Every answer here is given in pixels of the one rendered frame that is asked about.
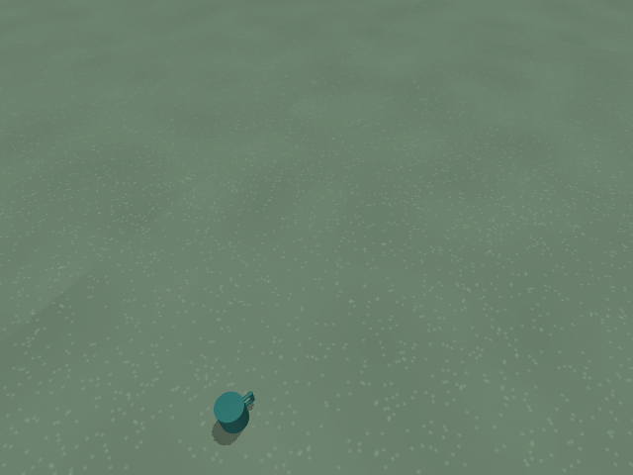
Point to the mug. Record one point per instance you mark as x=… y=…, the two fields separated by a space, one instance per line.
x=231 y=412

